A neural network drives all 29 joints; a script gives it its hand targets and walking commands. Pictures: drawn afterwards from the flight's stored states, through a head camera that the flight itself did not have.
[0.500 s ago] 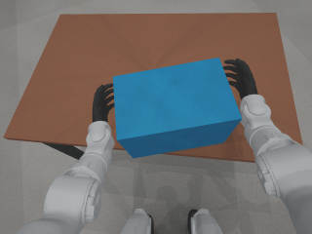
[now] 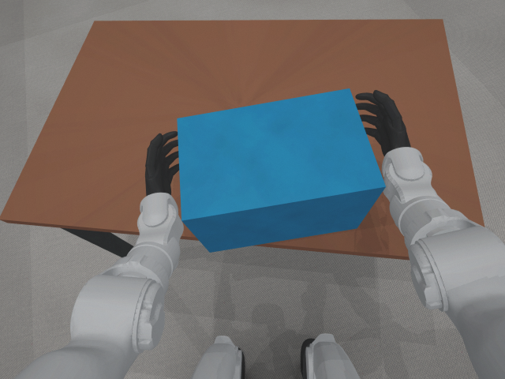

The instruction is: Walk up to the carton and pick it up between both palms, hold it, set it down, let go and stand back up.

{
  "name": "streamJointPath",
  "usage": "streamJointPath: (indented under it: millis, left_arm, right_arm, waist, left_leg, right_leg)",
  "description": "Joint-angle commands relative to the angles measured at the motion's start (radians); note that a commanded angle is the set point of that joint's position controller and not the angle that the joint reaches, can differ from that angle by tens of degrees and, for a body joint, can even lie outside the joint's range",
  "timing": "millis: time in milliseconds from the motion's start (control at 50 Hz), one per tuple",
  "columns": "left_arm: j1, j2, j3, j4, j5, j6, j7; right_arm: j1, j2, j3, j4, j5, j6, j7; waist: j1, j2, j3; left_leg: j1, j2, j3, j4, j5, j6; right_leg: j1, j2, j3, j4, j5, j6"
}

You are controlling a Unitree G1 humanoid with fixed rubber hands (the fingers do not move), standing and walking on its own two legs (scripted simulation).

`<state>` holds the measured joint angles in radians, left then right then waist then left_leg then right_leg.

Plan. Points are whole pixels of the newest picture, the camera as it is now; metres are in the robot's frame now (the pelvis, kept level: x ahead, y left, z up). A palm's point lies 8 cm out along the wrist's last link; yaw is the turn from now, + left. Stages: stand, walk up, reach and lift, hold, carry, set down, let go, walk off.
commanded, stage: reach and lift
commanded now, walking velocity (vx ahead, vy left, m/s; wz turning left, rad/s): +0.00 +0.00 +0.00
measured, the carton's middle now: (273, 177) +0.44 +0.01 -0.03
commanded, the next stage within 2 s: none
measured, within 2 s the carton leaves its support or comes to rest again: leaves its support in 1.90 s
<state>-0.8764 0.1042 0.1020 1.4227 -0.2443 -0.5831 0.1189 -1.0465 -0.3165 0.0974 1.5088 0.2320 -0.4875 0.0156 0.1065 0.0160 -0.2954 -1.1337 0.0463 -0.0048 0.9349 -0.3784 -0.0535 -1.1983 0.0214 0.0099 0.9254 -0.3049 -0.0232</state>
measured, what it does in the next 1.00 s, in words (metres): stands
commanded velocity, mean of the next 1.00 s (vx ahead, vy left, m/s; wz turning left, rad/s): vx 0.00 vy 0.00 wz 0.00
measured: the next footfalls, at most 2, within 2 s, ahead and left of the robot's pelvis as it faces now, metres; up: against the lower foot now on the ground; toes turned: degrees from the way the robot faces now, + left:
none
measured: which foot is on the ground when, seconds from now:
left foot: down 0.00-1.00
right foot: down 0.00-1.00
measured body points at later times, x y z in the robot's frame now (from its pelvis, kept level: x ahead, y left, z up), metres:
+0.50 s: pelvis +0.02 +0.01 +0.03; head +0.18 -0.01 +0.45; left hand +0.42 +0.20 +0.00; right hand +0.48 -0.17 +0.02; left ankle +0.01 +0.15 -0.67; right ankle +0.05 -0.10 -0.67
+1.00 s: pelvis +0.02 +0.02 +0.04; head +0.19 +0.03 +0.46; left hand +0.42 +0.20 +0.00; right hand +0.46 -0.17 +0.03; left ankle +0.01 +0.15 -0.67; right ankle +0.05 -0.10 -0.67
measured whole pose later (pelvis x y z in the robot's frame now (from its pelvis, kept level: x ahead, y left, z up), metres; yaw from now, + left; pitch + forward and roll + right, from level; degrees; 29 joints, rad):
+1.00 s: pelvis +0.02 +0.02 +0.04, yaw -1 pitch +34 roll -2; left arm -0.74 0.02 0.37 1.37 0.06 -0.86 0.12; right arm -0.89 -0.27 -0.38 1.52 -0.31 -0.84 -0.02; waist 0.03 0.03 -0.23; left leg -0.99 0.05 -0.02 0.66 -0.26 -0.02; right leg -0.98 0.02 -0.03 0.54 -0.14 0.00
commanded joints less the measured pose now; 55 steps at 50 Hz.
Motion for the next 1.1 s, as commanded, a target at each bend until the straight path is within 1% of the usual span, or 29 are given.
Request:
streamJointPath:
  millis: [0, 80, 140, 180, 200, 220, 240, 260, 280, 320, 340, 440, 540, 600, 700, 800, 860, 920, 960, 1020, 1080]
  left_arm:
    - [-0.343, -0.025, -0.022, -0.112, 0.056, -0.037, -0.038]
    - [-0.355, -0.084, -0.008, -0.105, 0.093, -0.047, -0.052]
    - [-0.355, -0.162, 0.016, -0.094, 0.152, -0.060, -0.074]
    - [-0.361, -0.249, 0.024, -0.075, 0.203, -0.070, -0.102]
    - [-0.372, -0.320, 0.021, -0.070, 0.237, -0.079, -0.121]
    - [-0.376, -0.387, 0.021, -0.058, 0.275, -0.090, -0.141]
    - [-0.376, -0.433, 0.019, -0.047, 0.306, -0.101, -0.156]
    - [-0.362, -0.449, 0.032, -0.025, 0.333, -0.112, -0.166]
    - [-0.354, -0.458, 0.037, -0.018, 0.348, -0.123, -0.171]
    - [-0.324, -0.459, 0.051, -0.003, 0.371, -0.140, -0.174]
    - [-0.316, -0.458, 0.051, -0.003, 0.376, -0.149, -0.172]
    - [-0.264, -0.460, 0.047, 0.019, 0.393, -0.172, -0.159]
    - [-0.225, -0.476, 0.013, 0.022, 0.388, -0.183, -0.149]
    - [-0.204, -0.485, 0.000, 0.022, 0.392, -0.187, -0.149]
    - [-0.196, -0.517, -0.028, -0.008, 0.396, -0.200, -0.148]
    - [-0.213, -0.560, -0.035, -0.046, 0.418, -0.233, -0.148]
    - [-0.224, -0.583, -0.019, -0.060, 0.453, -0.257, -0.151]
    - [-0.225, -0.589, 0.007, -0.065, 0.490, -0.269, -0.154]
    - [-0.238, -0.582, 0.023, -0.069, 0.509, -0.269, -0.154]
    - [-0.253, -0.568, 0.036, -0.082, 0.519, -0.264, -0.149]
    - [-0.269, -0.547, 0.037, -0.081, 0.511, -0.256, -0.145]
  right_arm:
    - [-0.377, 0.119, -0.010, -0.110, -0.045, -0.034, 0.001]
    - [-0.381, 0.185, -0.048, -0.112, -0.110, -0.045, 0.012]
    - [-0.367, 0.278, -0.076, -0.086, -0.183, -0.062, 0.028]
    - [-0.367, 0.386, -0.092, -0.075, -0.256, -0.082, 0.049]
    - [-0.367, 0.463, -0.106, -0.063, -0.307, -0.094, 0.065]
    - [-0.354, 0.537, -0.120, -0.044, -0.358, -0.107, 0.085]
    - [-0.346, 0.576, -0.142, -0.027, -0.403, -0.122, 0.102]
    - [-0.320, 0.604, -0.156, -0.005, -0.438, -0.134, 0.113]
    - [-0.305, 0.618, -0.174, 0.009, -0.465, -0.146, 0.119]
    - [-0.270, 0.633, -0.195, 0.033, -0.502, -0.167, 0.124]
    - [-0.250, 0.636, -0.207, 0.044, -0.516, -0.175, 0.126]
    - [-0.192, 0.649, -0.225, 0.070, -0.557, -0.198, 0.132]
    - [-0.164, 0.641, -0.209, 0.079, -0.555, -0.221, 0.131]
    - [-0.156, 0.641, -0.197, 0.066, -0.551, -0.240, 0.129]
    - [-0.164, 0.641, -0.190, 0.039, -0.561, -0.284, 0.122]
    - [-0.186, 0.649, -0.206, -0.009, -0.609, -0.354, 0.112]
    - [-0.194, 0.650, -0.236, -0.028, -0.665, -0.409, 0.104]
    - [-0.188, 0.640, -0.277, -0.014, -0.721, -0.449, 0.096]
    - [-0.185, 0.628, -0.306, 0.005, -0.749, -0.463, 0.092]
    - [-0.185, 0.612, -0.342, 0.030, -0.774, -0.466, 0.087]
    - [-0.185, 0.596, -0.372, 0.046, -0.787, -0.453, 0.082]
  waist:
    - [0.006, -0.135, -0.662]
    - [-0.004, -0.130, -0.657]
    - [-0.008, -0.121, -0.633]
    - [-0.015, -0.121, -0.614]
    - [-0.025, -0.117, -0.605]
    - [-0.031, -0.102, -0.584]
    - [-0.040, -0.081, -0.574]
    - [-0.042, -0.077, -0.551]
    - [-0.054, -0.081, -0.545]
    - [-0.060, -0.088, -0.515]
    - [-0.063, -0.082, -0.509]
    - [-0.063, -0.072, -0.476]
    - [-0.062, -0.053, -0.468]
    - [-0.059, -0.042, -0.471]
    - [-0.066, -0.039, -0.510]
    - [-0.072, -0.036, -0.589]
    - [-0.076, -0.043, -0.628]
    - [-0.077, -0.043, -0.624]
    - [-0.078, -0.041, -0.615]
    - [-0.077, -0.039, -0.615]
    - [-0.077, -0.038, -0.611]
  left_leg:
    - [0.138, -0.066, 0.104, -0.069, 0.254, 0.013]
    - [0.154, -0.068, 0.104, -0.078, 0.251, 0.015]
    - [0.185, -0.070, 0.105, -0.091, 0.266, 0.016]
    - [0.196, -0.073, 0.105, -0.108, 0.267, 0.019]
    - [0.206, -0.074, 0.105, -0.121, 0.263, 0.020]
    - [0.226, -0.074, 0.104, -0.137, 0.264, 0.019]
    - [0.252, -0.073, 0.104, -0.150, 0.265, 0.016]
    - [0.264, -0.073, 0.105, -0.161, 0.266, 0.019]
    - [0.269, -0.072, 0.104, -0.171, 0.265, 0.021]
    - [0.269, -0.071, 0.104, -0.193, 0.266, 0.027]
    - [0.273, -0.069, 0.102, -0.207, 0.265, 0.027]
    - [0.294, -0.063, 0.096, -0.236, 0.289, 0.032]
    - [0.344, -0.054, 0.081, -0.233, 0.369, 0.017]
    - [0.355, -0.053, 0.076, -0.232, 0.404, 0.010]
    - [0.399, -0.047, 0.070, -0.236, 0.482, -0.005]
    - [0.420, -0.043, 0.075, -0.238, 0.553, -0.019]
    - [0.424, -0.041, 0.081, -0.252, 0.572, -0.023]
    - [0.432, -0.040, 0.091, -0.274, 0.562, -0.022]
    - [0.430, -0.039, 0.097, -0.294, 0.531, -0.020]
    - [0.416, -0.041, 0.105, -0.321, 0.452, -0.012]
    - [0.403, -0.043, 0.109, -0.346, 0.366, -0.005]
  right_leg:
    - [0.652, 0.000, 0.013, -0.090, 0.262, 0.036]
    - [0.652, -0.002, 0.006, -0.103, 0.266, 0.038]
    - [0.663, -0.003, -0.005, -0.121, 0.292, 0.039]
    - [0.684, -0.007, -0.015, -0.138, 0.327, 0.045]
    - [0.692, -0.008, -0.024, -0.148, 0.341, 0.047]
    - [0.697, -0.009, -0.036, -0.162, 0.352, 0.047]
    - [0.689, -0.007, -0.047, -0.175, 0.357, 0.044]
    - [0.692, -0.008, -0.051, -0.187, 0.369, 0.045]
    - [0.693, -0.008, -0.054, -0.195, 0.382, 0.046]
    - [0.703, -0.009, -0.060, -0.211, 0.397, 0.049]
    - [0.700, -0.011, -0.063, -0.221, 0.392, 0.049]
    - [0.685, -0.009, -0.072, -0.256, 0.398, 0.046]
    - [0.677, 0.000, -0.086, -0.265, 0.477, 0.040]
    - [0.684, 0.000, -0.089, -0.270, 0.524, 0.039]
    - [0.695, 0.008, -0.101, -0.283, 0.610, 0.040]
    - [0.732, 0.009, -0.111, -0.291, 0.717, 0.042]
    - [0.759, 0.006, -0.122, -0.298, 0.767, 0.045]
    - [0.760, 0.004, -0.130, -0.318, 0.764, 0.043]
    - [0.748, 0.002, -0.132, -0.337, 0.733, 0.039]
    - [0.722, -0.001, -0.133, -0.362, 0.643, 0.034]
    - [0.683, -0.001, -0.132, -0.386, 0.530, 0.028]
